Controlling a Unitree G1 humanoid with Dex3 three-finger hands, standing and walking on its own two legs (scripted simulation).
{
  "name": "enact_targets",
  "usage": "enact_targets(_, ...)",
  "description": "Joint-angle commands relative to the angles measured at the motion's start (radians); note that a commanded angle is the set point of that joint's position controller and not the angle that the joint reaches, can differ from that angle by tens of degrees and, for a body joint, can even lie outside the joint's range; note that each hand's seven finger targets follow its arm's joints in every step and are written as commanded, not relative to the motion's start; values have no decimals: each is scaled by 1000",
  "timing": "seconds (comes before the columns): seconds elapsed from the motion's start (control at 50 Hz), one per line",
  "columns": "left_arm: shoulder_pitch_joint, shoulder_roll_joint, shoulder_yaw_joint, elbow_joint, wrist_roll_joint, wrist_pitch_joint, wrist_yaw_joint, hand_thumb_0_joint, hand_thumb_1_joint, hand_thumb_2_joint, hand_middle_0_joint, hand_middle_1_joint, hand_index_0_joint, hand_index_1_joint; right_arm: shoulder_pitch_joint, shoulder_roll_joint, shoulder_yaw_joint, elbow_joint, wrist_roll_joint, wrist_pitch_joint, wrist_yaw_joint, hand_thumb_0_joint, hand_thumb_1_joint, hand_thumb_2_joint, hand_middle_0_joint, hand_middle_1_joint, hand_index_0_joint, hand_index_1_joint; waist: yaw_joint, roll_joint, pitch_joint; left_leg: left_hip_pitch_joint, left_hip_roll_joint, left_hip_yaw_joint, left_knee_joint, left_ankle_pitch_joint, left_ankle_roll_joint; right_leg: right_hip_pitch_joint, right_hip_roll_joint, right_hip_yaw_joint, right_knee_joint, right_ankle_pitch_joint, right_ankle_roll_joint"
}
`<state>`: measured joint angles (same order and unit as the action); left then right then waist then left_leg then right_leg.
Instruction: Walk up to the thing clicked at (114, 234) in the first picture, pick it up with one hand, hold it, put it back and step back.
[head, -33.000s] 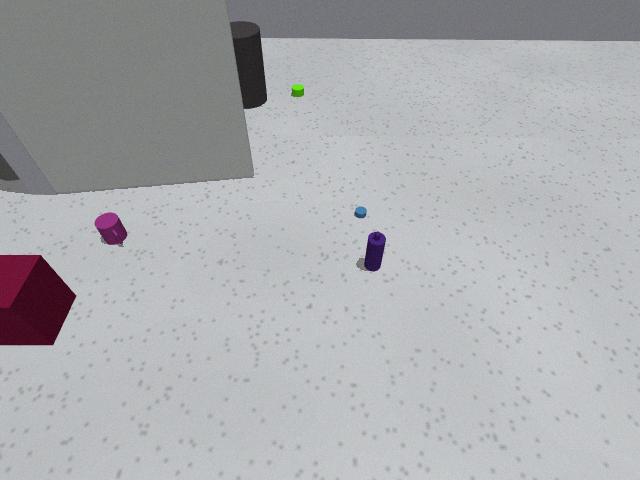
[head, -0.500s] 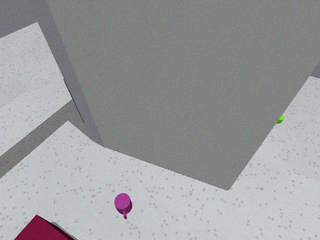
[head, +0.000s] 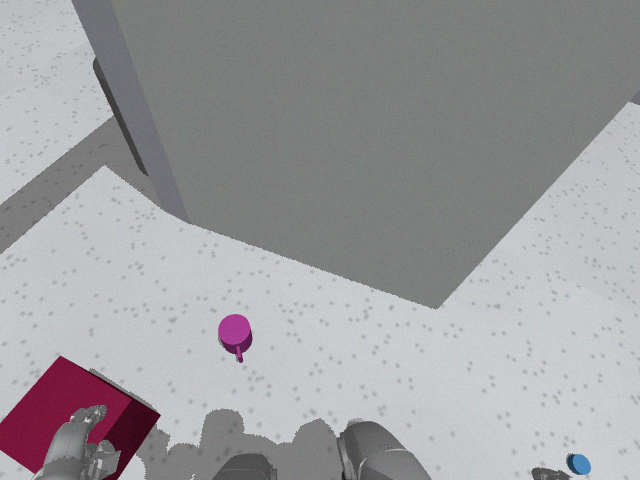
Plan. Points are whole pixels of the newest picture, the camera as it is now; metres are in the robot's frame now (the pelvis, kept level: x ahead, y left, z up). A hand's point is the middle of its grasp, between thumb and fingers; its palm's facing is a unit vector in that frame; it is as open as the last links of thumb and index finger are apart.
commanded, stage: step back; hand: left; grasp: from above
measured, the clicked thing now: (236, 339) +0.49 +0.19 -0.71
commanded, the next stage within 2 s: none
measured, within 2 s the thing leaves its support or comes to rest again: neither
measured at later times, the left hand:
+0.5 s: hand out of the picture +0.02 +0.24 -0.13, palm faces -0.06 -0.92 -0.40, open 7.4 cm
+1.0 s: hand out of the picture -0.16 +0.25 -0.16, palm faces -0.09 -0.92 -0.39, open 7.4 cm
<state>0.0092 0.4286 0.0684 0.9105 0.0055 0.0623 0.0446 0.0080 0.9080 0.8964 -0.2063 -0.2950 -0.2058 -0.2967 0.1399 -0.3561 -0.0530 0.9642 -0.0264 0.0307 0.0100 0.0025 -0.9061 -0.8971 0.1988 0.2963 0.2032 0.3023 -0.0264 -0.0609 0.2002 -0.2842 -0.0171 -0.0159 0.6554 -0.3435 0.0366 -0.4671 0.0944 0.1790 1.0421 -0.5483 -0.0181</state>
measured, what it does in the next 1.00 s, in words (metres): walks backwards: right foot, then left foot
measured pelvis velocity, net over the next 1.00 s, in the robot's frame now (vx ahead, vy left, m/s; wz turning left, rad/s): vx -0.27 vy -0.02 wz -0.10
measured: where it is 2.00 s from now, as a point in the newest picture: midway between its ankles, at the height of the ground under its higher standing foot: outside the picture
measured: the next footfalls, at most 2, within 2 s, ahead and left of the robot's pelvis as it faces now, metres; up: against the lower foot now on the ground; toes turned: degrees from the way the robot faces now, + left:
right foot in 0.30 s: -0.04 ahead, -0.14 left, +0.00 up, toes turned -1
left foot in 0.62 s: -0.12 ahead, +0.10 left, +0.00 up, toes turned -4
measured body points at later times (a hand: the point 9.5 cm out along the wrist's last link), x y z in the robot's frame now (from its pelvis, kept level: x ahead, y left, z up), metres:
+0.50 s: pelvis -0.11 -0.01 +0.00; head -0.05 -0.03 +0.45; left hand +0.02 +0.29 -0.11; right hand -0.03 -0.34 -0.12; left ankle -0.13 +0.11 -0.66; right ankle -0.08 -0.14 -0.73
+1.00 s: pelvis -0.27 -0.02 +0.00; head -0.20 -0.01 +0.44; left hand -0.15 +0.30 -0.13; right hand -0.16 -0.34 -0.10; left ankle -0.16 +0.10 -0.73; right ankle -0.32 -0.16 -0.70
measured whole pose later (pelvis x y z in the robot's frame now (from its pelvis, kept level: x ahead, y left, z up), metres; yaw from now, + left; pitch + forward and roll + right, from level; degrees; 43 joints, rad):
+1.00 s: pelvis -0.27 -0.02 +0.00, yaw -6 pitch -2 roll -1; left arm 0.19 0.41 0.09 0.84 0.02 0.06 0.00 0.01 0.91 0.90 -0.21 -0.30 -0.21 -0.30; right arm 0.11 -0.37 -0.04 0.80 -0.03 0.02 -0.01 0.00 -0.90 -0.90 0.20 0.30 0.21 0.30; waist 0.01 -0.02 0.19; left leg -0.39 0.06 0.01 0.61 -0.18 0.00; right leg -0.27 0.03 0.09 0.83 -0.49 0.02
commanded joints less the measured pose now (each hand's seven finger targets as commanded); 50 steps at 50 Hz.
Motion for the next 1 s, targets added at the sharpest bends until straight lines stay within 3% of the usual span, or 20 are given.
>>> enact_targets(0.0, 130, 151, 39, -63, 2, -13, -1, 0, 900, 900, -200, -300, -200, -300, -49, -269, -67, -128, -4, -34, -46, 0, -900, -900, 200, 300, 200, 300, 51, 231, -250, 212, 260, -230, -180, 722, 173, -64, 9, 27, 208, 47, 11)
enact_targets(0.12, 67, 140, 50, -133, 11, -27, -14, 0, 900, 900, -200, -300, -200, -300, 68, -276, -76, -141, 3, -32, -53, 0, -900, -900, 200, 300, 200, 300, -31, 188, -242, 302, 300, -238, -149, 728, 234, -45, -27, -31, -39, 16, 50)
enact_targets(0.2, 152, 119, 56, -117, 14, -36, -26, 0, 900, 900, -200, -300, -200, -300, 19, -291, -70, -173, 3, -25, -43, 0, -900, -900, 200, 300, 200, 300, 1, 246, -288, 210, 267, -200, -122, 593, 182, 126, -62, -129, -305, 86, 21)
enact_targets(0.26, 246, 123, 65, -77, 28, -48, -25, 0, 900, 900, -200, -300, -200, -300, -19, -272, -57, -180, 17, -12, -36, 0, -900, -900, 200, 300, 200, 300, 52, 188, -307, 56, 219, -158, -37, 448, 102, 333, -71, -136, -597, 360, -19)
enact_targets(0.28, 246, 185, 82, -88, 39, -53, -24, 0, 900, 900, -200, -300, -200, -300, -11, -237, -46, -186, 25, -9, -33, 0, -900, -900, 200, 300, 200, 300, 48, 52, -290, -116, 140, -136, 43, 256, 41, 404, -192, 63, -613, 454, -64)
enact_targets(0.3, 194, 271, 99, -110, 21, -50, -30, 0, 900, 900, -200, -300, -200, -300, -40, -189, -36, -196, 32, -6, -37, 0, -900, -900, 200, 300, 200, 300, 58, -157, -219, -177, -61, -18, 229, -99, -21, 276, -388, 278, -696, 524, -220)
enact_targets(0.32, 138, 294, 98, -149, 33, -58, -28, 0, 900, 900, -200, -300, -200, -300, -48, -215, -49, -181, 22, 4, -46, 0, -900, -900, 200, 300, 200, 300, 67, -176, -177, -133, -74, -90, 468, -307, -33, 130, -498, 394, -715, 600, -317)
enact_targets(0.36, 60, 203, 78, -175, 13, -57, -21, 0, 900, 900, -200, -300, -200, -300, 33, -231, -52, -148, 32, 7, -42, 0, -900, -900, 200, 300, 200, 300, 13, -33, -156, -136, -90, -176, 576, -206, -32, 133, -374, 189, -661, 656, -252)
enact_targets(0.38, 29, 190, 77, -183, 20, -55, -17, 0, 900, 900, -200, -300, -200, -300, 53, -230, -49, -136, 36, 3, -44, 0, -900, -900, 200, 300, 200, 300, -1, -70, -145, -150, -100, -147, 581, -180, -39, 142, -339, 123, -643, 679, -226)
enact_targets(0.42, 53, 163, 72, -195, 24, -51, -15, 0, 900, 900, -200, -300, -200, -300, 71, -229, -38, -132, 35, -8, -46, 0, -900, -900, 200, 300, 200, 300, 21, -85, -175, -158, -99, -117, 515, -175, -55, 223, -297, 59, -592, 728, -208)
enact_targets(0.52, 143, 168, 69, -203, 27, -37, -11, 0, 900, 900, -200, -300, -200, -300, 60, -204, -33, -158, 20, -17, -44, 0, -900, -900, 200, 300, 200, 300, 63, -133, -251, -139, -20, -44, 82, -183, -49, 440, -323, 79, -512, 806, -199)
enact_targets(0.58, 111, 172, 54, -223, 11, -19, -23, 0, 900, 900, -200, -300, -200, -300, 135, -207, -52, -130, 1, -31, -35, 0, -900, -900, 200, 300, 200, 300, 13, -70, -257, 95, -2, -17, -260, 165, -18, 270, -266, 31, -417, 648, -112)
enact_targets(0.6, 139, 136, 45, -228, 10, -14, -26, 0, 900, 900, -200, -300, -200, -300, 114, -262, -70, -144, -15, -37, -34, 0, -900, -900, 200, 300, 200, 300, 28, 81, -262, 182, 150, -237, -297, 255, 31, 120, -177, -22, -324, 431, -51)
enact_targets(0.62, 90, 125, 46, -244, 5, -18, -20, 0, 900, 900, -200, -300, -200, -300, 65, -382, -90, -165, -15, -35, -23, 0, -900, -900, 200, 300, 200, 300, 10, 316, -225, 122, 363, -486, -338, 390, 167, -16, 1, -132, -166, 3, -3)
enact_targets(0.64, 30, 158, 66, -236, 19, -20, -5, 0, 900, 900, -200, -300, -200, -300, 66, -402, -98, -172, -16, -38, -24, 0, -900, -900, 200, 300, 200, 300, -42, 292, -195, -7, 437, -563, -346, 437, 267, 29, -5, -11, 48, -117, 5)
enact_targets(0.7, 143, 139, 65, -175, -4, -16, -9, 0, 900, 900, -200, -300, -200, -300, -49, -287, -61, -182, -12, -43, -40, 0, -900, -900, 200, 300, 200, 300, 60, 165, -186, 57, 277, -271, -255, 559, 179, -30, 30, 49, 245, 19, -7)
enact_targets(0.74, 184, 152, 76, -159, 6, -17, -16, 0, 900, 900, -200, -300, -200, -300, -38, -261, -60, -192, -6, -42, -43, 0, -900, -900, 200, 300, 200, 300, 57, 169, -190, 79, 250, -224, -235, 555, 181, -30, 27, 28, 269, 59, 18)
enact_targets(0.86, 160, 131, 67, -182, 15, -21, -26, 0, 900, 900, -200, -300, -200, -300, 55, -270, -72, -198, -1, -37, -46, 0, -900, -900, 200, 300, 200, 300, -17, 227, -245, 258, 283, -231, -204, 534, 220, -20, -24, -33, -7, 14, 61)
enact_targets(0.94, 222, 125, 68, -142, 14, -27, -36, 0, 900, 900, -200, -300, -200, -300, 10, -290, -73, -221, -9, -18, -36, 0, -900, -900, 200, 300, 200, 300, 5, 282, -279, 158, 259, -203, -186, 447, 176, 155, -65, -133, -313, 60, 30)
enact_targets(0.98, 335, 113, 72, -92, 18, -29, -43, 0, 900, 900, -200, -300, -200, -300, -34, -312, -78, -232, -1, -5, -32, 0, -900, -900, 200, 300, 200, 300, 66, 290, -302, 44, 240, -177, -156, 333, 131, 313, -65, -189, -549, 224, -3)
